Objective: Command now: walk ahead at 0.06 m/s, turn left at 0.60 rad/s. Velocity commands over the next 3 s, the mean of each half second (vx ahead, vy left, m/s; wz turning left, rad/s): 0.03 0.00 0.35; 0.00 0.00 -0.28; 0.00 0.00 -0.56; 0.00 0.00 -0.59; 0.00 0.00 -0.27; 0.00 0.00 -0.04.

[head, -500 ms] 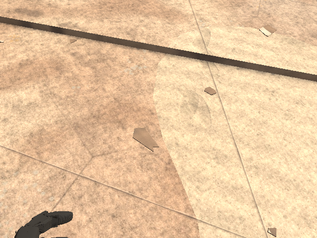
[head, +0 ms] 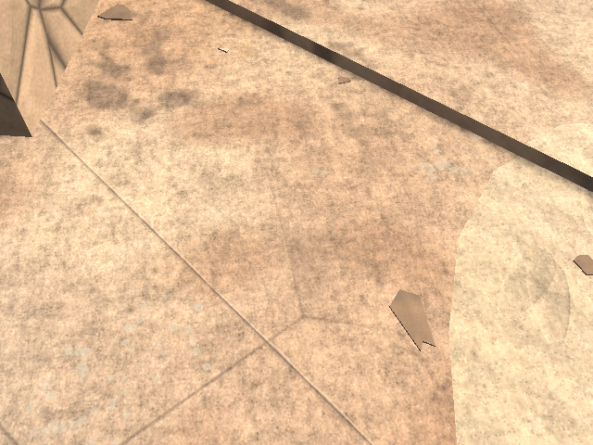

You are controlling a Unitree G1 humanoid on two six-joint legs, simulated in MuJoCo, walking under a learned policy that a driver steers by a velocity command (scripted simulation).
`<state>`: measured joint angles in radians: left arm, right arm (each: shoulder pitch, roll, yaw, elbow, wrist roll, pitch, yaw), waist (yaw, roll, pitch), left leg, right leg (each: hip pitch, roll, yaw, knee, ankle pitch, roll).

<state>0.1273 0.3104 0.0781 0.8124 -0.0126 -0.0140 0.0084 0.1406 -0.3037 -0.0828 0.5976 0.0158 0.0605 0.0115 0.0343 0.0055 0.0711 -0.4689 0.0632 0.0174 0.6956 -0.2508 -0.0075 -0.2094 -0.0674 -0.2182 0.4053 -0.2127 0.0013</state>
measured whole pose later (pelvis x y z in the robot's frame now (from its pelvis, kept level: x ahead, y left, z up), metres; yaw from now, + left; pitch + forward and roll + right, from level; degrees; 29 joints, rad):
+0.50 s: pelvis +0.05 +0.00 -0.01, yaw +9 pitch +0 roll +0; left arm 0.17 0.26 0.04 0.81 0.02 0.01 -0.01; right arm 0.14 -0.25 -0.03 0.67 -0.02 0.01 -0.01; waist 0.00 0.02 0.02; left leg -0.31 -0.04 -0.07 0.55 -0.24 0.00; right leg -0.27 -0.02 -0.01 0.55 -0.29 0.01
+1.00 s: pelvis +0.05 -0.01 -0.01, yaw -3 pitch +2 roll +1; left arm 0.13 0.32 0.08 0.71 -0.02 0.06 -0.01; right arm 0.20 -0.28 -0.08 0.71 -0.01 0.00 -0.06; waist -0.01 -0.01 0.05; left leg -0.27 0.06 0.12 0.53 -0.28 -0.01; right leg -0.49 -0.02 -0.01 1.00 -0.49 0.04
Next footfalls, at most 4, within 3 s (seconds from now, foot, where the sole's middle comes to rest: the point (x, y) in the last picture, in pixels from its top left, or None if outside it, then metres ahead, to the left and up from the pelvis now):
0.04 left None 0.09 0.13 -0.78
0.44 right None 0.11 -0.12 -0.78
1.12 right None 0.08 -0.14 -0.78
1.62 left None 0.15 0.06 -0.78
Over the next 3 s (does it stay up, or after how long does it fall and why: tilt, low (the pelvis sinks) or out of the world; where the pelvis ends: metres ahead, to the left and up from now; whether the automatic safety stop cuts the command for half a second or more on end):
stays up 0.06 -0.06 -0.01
